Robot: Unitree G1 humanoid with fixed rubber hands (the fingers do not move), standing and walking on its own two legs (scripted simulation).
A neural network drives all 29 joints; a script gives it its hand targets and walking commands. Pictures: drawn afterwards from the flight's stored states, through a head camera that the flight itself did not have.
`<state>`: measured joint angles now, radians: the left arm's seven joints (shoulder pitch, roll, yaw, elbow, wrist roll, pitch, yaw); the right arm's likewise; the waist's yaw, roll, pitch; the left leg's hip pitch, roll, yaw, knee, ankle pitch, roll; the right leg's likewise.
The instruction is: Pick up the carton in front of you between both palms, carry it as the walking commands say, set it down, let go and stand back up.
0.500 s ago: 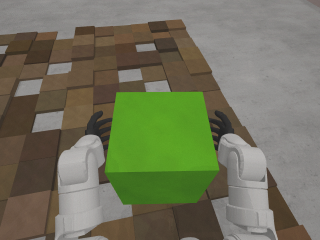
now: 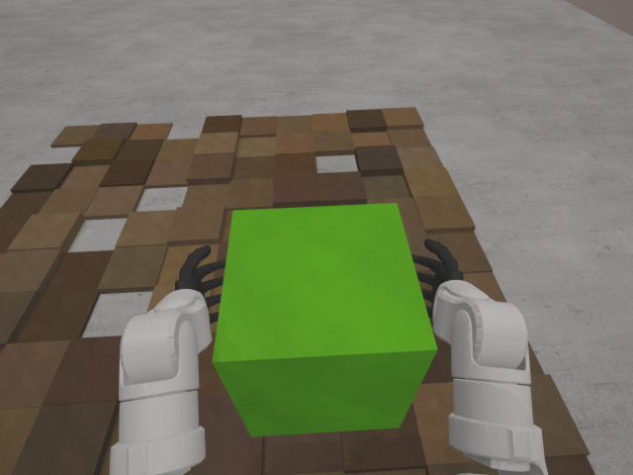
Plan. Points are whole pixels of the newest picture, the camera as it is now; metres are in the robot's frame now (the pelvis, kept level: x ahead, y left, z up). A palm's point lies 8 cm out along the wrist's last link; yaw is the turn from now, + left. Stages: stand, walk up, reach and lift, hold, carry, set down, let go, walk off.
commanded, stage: carry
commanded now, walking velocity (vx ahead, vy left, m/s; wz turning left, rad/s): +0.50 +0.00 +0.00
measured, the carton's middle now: (320, 325) +0.33 +0.01 +0.02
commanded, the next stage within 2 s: none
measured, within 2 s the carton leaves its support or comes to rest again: neither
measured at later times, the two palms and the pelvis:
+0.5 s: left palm (241, 168) +0.59 +0.15 +0.09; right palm (419, 173) +0.57 -0.15 +0.10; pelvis +0.31 +0.01 -0.01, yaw -2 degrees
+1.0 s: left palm (277, 83) +0.94 +0.12 +0.09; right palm (403, 82) +0.95 -0.18 +0.09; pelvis +0.60 -0.04 -0.02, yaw +0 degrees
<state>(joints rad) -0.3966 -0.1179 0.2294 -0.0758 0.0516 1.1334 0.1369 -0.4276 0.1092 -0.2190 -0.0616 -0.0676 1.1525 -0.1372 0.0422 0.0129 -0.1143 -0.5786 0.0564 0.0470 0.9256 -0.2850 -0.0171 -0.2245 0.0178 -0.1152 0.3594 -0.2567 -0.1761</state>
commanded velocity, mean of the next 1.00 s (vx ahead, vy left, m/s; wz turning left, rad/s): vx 0.50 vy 0.00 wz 0.00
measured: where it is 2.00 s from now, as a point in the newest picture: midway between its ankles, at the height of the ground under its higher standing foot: (322, 244)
